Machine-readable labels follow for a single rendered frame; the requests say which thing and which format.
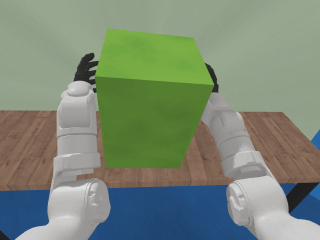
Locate left robot upper arm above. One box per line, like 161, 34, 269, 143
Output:
15, 178, 111, 240

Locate left robot hand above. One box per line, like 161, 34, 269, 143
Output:
73, 52, 99, 93

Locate right robot forearm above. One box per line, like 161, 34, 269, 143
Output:
200, 92, 289, 211

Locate table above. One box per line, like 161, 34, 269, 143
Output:
0, 110, 320, 240

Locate right robot upper arm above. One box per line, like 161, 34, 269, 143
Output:
226, 175, 320, 240

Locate right robot hand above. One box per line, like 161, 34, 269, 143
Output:
205, 63, 219, 93

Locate left robot forearm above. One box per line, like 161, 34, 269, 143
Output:
47, 80, 101, 219

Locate carton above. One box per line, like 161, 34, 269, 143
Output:
95, 28, 214, 169

